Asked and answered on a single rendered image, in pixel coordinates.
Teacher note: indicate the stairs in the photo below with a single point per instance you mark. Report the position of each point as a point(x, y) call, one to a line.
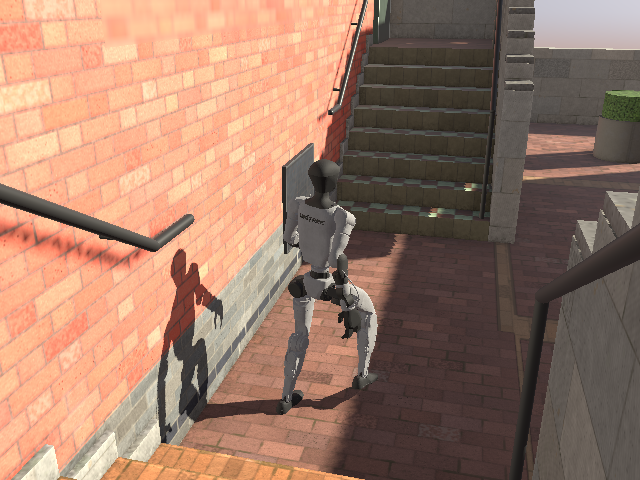
point(172, 462)
point(416, 154)

